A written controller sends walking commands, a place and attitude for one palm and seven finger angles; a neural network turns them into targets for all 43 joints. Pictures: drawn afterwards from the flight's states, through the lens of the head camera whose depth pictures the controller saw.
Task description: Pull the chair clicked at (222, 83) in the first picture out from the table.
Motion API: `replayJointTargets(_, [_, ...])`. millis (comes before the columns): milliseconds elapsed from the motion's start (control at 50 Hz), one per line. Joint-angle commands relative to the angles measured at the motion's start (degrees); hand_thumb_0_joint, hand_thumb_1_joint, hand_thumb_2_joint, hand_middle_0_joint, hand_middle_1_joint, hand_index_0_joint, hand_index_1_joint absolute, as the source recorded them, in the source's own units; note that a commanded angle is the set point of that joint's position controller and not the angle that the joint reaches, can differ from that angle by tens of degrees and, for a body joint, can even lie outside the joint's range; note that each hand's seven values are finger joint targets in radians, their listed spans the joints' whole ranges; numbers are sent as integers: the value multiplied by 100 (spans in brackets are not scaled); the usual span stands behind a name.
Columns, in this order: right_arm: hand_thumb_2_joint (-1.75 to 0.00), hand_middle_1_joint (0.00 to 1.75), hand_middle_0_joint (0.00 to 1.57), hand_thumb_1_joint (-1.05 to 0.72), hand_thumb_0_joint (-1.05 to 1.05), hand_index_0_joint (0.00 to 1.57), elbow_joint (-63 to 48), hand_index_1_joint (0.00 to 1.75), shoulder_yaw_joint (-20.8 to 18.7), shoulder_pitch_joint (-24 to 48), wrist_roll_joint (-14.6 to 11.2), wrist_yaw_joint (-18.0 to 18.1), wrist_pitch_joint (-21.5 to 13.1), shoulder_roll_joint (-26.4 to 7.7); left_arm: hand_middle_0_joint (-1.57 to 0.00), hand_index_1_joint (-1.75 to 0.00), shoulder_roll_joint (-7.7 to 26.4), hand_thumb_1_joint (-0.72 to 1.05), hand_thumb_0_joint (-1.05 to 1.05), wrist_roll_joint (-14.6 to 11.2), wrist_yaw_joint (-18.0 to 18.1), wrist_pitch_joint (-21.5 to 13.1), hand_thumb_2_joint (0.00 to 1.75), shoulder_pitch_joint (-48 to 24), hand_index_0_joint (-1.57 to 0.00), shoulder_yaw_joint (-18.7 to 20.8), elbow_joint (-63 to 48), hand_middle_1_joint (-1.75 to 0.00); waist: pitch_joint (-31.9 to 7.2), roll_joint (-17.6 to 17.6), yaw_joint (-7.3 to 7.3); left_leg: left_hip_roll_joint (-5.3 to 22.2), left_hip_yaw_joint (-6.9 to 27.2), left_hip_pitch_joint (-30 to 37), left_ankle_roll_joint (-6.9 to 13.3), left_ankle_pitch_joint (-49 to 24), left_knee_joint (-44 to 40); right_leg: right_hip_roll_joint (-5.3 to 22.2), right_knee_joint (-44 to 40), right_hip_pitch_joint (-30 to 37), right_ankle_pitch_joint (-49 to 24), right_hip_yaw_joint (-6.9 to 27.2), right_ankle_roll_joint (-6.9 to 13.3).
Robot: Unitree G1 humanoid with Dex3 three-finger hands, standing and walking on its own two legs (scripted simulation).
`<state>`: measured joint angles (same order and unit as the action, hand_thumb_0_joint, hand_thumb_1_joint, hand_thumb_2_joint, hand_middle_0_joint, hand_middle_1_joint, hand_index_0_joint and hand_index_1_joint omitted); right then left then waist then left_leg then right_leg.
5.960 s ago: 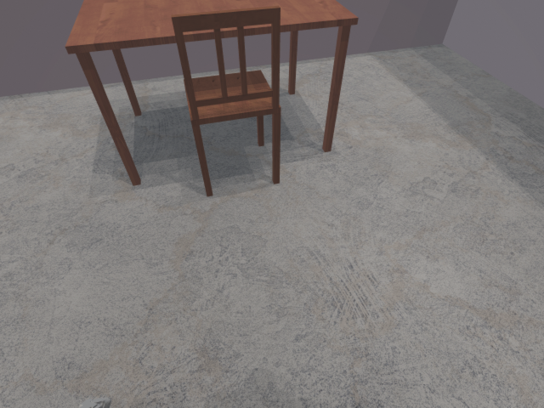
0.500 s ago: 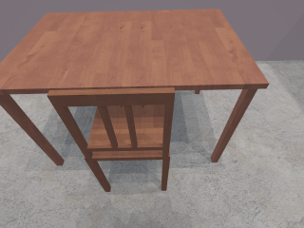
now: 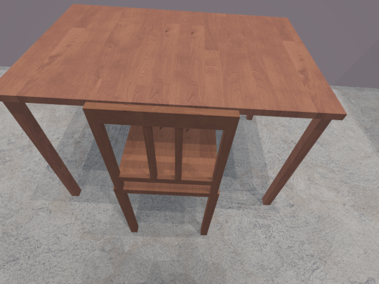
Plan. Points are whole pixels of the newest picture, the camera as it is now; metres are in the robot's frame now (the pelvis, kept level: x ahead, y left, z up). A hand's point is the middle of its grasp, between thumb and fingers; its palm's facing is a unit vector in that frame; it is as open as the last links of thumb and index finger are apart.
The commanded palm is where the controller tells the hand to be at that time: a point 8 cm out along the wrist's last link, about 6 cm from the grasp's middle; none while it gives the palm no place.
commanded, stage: come to a stop and stand still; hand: left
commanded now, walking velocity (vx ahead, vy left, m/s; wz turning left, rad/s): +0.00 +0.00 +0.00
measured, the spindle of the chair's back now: (151, 153) +0.48 +0.16 -0.09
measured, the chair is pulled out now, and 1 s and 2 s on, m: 0.00 0.00 0.00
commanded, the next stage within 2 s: look again from close up in 0.54 s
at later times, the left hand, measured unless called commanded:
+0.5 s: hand out of the picture -0.04 +0.13 -0.17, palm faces +0.03 -0.99 -0.15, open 7.4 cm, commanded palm none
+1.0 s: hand out of the picture +0.03 +0.18 -0.18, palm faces +0.04 -0.97 -0.23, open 7.4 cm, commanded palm none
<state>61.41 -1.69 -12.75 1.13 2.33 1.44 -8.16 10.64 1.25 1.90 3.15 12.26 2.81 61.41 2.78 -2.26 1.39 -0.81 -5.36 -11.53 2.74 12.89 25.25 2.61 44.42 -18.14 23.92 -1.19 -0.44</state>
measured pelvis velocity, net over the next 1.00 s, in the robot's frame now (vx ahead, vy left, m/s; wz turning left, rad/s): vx -0.02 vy -0.01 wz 0.01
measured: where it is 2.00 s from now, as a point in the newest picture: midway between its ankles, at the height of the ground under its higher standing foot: outside the picture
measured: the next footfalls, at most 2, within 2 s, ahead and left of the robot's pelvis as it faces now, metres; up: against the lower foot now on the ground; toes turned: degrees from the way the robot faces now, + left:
right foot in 0.10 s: +0.00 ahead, -0.13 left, +0.00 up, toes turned -2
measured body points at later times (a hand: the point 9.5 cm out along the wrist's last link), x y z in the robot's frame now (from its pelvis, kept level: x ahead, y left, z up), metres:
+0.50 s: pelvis -0.02 -0.02 +0.00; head -0.02 -0.02 +0.45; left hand -0.04 +0.18 -0.16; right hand -0.05 -0.23 -0.16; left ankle +0.01 +0.09 -0.74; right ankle -0.04 -0.12 -0.74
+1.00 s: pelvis -0.02 -0.01 -0.01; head -0.01 -0.01 +0.44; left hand +0.02 +0.23 -0.16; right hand +0.04 -0.24 -0.16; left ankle +0.01 +0.09 -0.74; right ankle -0.04 -0.12 -0.74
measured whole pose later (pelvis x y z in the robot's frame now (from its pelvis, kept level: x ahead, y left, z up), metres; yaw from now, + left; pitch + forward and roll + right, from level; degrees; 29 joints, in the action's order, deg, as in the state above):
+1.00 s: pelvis -0.02 -0.01 -0.01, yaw +0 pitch -1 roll +0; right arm 58.8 -1.8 -12.9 1.0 1.4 -0.1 -10.2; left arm 9.8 1.2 2.8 -0.6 15.6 0.7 56.2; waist 1.8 0.3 -0.1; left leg 0.9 -4.4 -16.1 1.5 15.4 32.9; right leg 1.1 31.9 -10.6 19.8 -3.3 0.0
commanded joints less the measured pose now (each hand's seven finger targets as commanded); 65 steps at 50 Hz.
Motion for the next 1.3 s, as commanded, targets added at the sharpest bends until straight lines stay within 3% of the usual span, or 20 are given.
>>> replayJointTargets(0, [-90,30,20,-90,0,20,-136,30,-124,-199,-26,4,-166,-802,-20,-30,137,90,0,-29,32,-153,90,383,-20,-115,-74,-30,-264,857,-107,1398,1208,629,630,-1487,-961,66,-1069,113,-64,-77,-78])
replayJointTargets(40, [-90,30,20,-90,0,20,-62,30,-104,-237,-85,-4,-182,-748,-20,-30,183,90,0,-39,59,-228,90,708,-20,-150,114,-30,-340,562,-9,1169,1019,500,373,-1543,-554,132,-2336,762,-1112,14,-62])
replayJointTargets(60, [-90,30,20,-90,0,20,-53,30,-80,-264,-124,-16,-199,-586,-20,-30,293,90,0,-33,87,-298,90,766,-20,-170,182,-30,-296,221,-105,895,870,411,106,-1353,-379,364,-2655,866,-1727,445,57])
replayJointTargets(80, [-90,30,20,-90,0,20,-44,30,-59,-277,-145,-41,-204,-522,-20,-30,387,90,0,-42,91,-337,90,688,-20,-191,201,-30,-255,183,-213,731,725,484,-76,-996,-440,623,-2617,717,-2027,606,163])
replayJointTargets(100, [-90,30,20,-90,0,20,-24,30,-45,-292,-128,-63,-208,-498,-20,-30,413,90,0,-41,86,-349,90,672,-20,-206,206,-30,-302,389,-232,674,678,653,-121,-1212,-477,636,-2495,646,-2255,553,188])
replayJointTargets(120, [-90,30,20,-90,0,20,31,30,-39,-281,-113,-60,-170,-468,-20,-30,412,90,0,-43,75,-389,90,600,-20,-190,232,-30,-311,-392,-260,686,612,654,-154,-1104,-406,504,-2502,630,-2272,568,194])
replayJointTargets(140, [-90,30,20,-90,0,20,65,30,-34,-253,-102,-57,-164,-554,-20,-30,326,90,0,-55,72,-400,90,588,-20,-225,245,-30,-190,-518,-252,689,583,711,-173,-939,-447,539,-2580,471,-2118,596,197])
replayJointTargets(220, [-90,30,20,-90,0,20,211,30,12,-279,-104,-70,-166,-541,-20,-30,276,90,0,-57,66,-365,90,673,-20,-240,297,-30,142,-11,-205,694,624,580,-155,-355,-739,420,-2795,324,-1055,549,164])
replayJointTargets(320, [-90,30,20,-90,0,20,293,30,41,-420,-86,-69,-140,-476,-20,-30,234,90,0,-57,63,-355,90,839,-20,-239,333,-30,397,41,-180,652,647,374,-167,128,-854,385,-2928,167,-516,570,179])
replayJointTargets(600, [-90,30,20,-90,0,20,447,30,63,-836,-66,-25,-211,-255,-20,-30,28,90,0,-88,76,-395,90,996,-20,-220,347,-30,276,190,-151,665,656,299,-169,-212,-752,343,-2763,271,-882,512,215])
replayJointTargets(620, [-90,30,20,-90,0,20,-389,30,-120,-326,120,-143,-192,-927,-20,-30,1308,90,0,-73,59,-551,90,549,-20,-277,-373,-30,461,554,-373,194,792,-127,-71,-690,-410,72,-2222,109,-966,316,447])
replayJointTargets(640, [-90,30,20,-90,0,20,-325,30,-209,-381,67,-92,-321,-874,-20,-30,830,90,0,-24,107,-524,90,721,-20,-125,-372,-30,122,646,-145,695,770,-288,-121,41,-170,336,-2068,129,-507,412,388])
replayJointTargets(660, [-90,30,20,-90,0,20,-323,30,-169,-500,29,-78,-336,-617,-20,-30,569,90,0,-2,104,-535,90,775,-20,-206,-377,-30,-336,604,-217,627,832,-240,-113,-170,42,395,-2116,370,-934,466,425])
replayJointTargets(700, [-90,30,20,-90,0,20,-318,30,-126,-658,1,-72,-298,-384,-20,-30,366,90,0,-14,121,-538,90,854,-20,-207,-399,-30,-450,55,-241,491,676,-190,-173,-419,466,559,-2344,355,-1213,709,447])
replayJointTargets(740, [-90,30,20,-90,0,20,-371,30,-90,-712,21,-100,-246,-388,-20,-30,418,90,0,-28,136,-528,90,764,-20,-181,-471,-30,-178,-363,-285,409,597,-303,-159,-297,580,612,-2426,239,-1151,750,462])
replayJointTargets(780, [-90,30,20,-90,0,20,-404,30,-105,-726,16,-104,-246,-465,-20,-30,459,90,0,-13,136,-495,90,696,-20,-139,-568,-30,67,-274,-293,444,573,-423,-155,-463,552,522,-2283,141,-1285,638,436])
replayJointTargets(860, [-90,30,20,-90,0,20,-459,30,-96,-571,-10,-81,-283,-619,-20,-30,512,90,0,-10,132,-467,90,838,-20,-97,-666,-30,-192,28,-193,592,639,-232,-71,-1337,429,367,-1813,516,-2374,384,299])
replayJointTargets(920, [-90,30,20,-90,0,20,-470,30,-69,-407,-8,-88,-268,-675,-20,-30,499,90,0,-3,134,-445,90,893,-20,-128,-734,-30,-232,246,-111,681,669,-37,-27,-1712,374,288,-1747,532,-2243,312,243])
replayJointTargets(1060, [-90,30,20,-90,0,20,-533,30,-50,-43,-20,-138,-214,-781,-20,-30,576,90,0,-3,100,-412,90,725,-20,-150,-720,-30,33,261,-145,642,706,-92,-47,-591,-23,301,-2031,325,-1374,357,178])
replayJointTargets(1280, [-90,30,20,-90,0,20,-333,30,-17,-51,-50,-165,-205,-817,-20,-30,481,90,0,1,77,-421,90,860,-20,-202,-453,-30,68,276,-164,674,792,-30,-42,66,-518,302,-2238,378,-1121,288,101])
